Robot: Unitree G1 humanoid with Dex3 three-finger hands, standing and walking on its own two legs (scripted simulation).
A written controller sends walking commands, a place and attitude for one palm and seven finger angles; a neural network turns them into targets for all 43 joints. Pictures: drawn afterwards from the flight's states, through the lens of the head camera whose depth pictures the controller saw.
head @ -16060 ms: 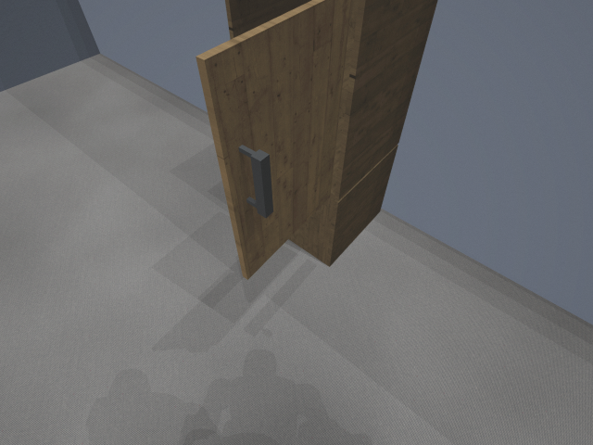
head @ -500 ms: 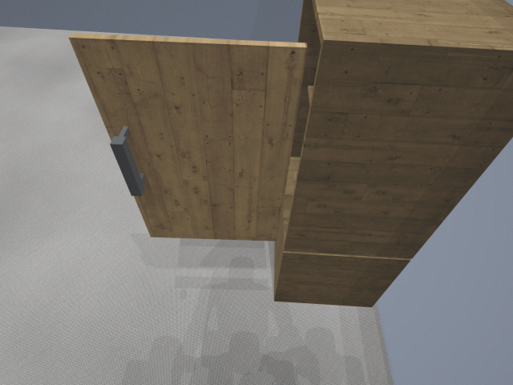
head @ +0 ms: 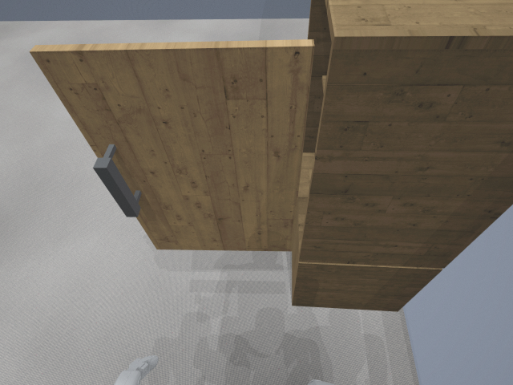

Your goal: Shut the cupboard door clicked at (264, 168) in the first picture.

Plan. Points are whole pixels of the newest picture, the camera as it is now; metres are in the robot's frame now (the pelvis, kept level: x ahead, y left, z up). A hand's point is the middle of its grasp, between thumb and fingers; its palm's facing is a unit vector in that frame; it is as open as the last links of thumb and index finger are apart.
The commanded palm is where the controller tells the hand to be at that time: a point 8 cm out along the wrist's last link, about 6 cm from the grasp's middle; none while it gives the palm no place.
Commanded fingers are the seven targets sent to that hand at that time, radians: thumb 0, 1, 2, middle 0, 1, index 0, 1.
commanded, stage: shuffle to correct the standing spot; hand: left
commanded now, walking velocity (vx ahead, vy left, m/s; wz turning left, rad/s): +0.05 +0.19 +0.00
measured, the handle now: (122, 181) +0.46 +0.29 +0.01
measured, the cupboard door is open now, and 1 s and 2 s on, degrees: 92 92 92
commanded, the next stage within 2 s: come to a stop and stand still in 0.26 s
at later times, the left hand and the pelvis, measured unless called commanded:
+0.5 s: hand out of the picture +0.02 +0.29 -0.18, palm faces +0.10 -0.96 -0.27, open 7.4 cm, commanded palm none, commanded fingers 0.00 0.90 0.90 -0.20 -0.30 -0.20 -0.30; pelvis +0.04 +0.07 +0.01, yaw +2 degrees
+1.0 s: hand out of the picture +0.04 +0.22 -0.16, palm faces +0.02 -0.98 -0.18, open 7.3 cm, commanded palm none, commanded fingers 0.00 0.90 0.90 -0.20 -0.30 -0.20 -0.30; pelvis +0.02 +0.05 +0.02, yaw +1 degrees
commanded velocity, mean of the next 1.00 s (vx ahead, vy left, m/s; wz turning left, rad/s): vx -0.01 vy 0.01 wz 0.00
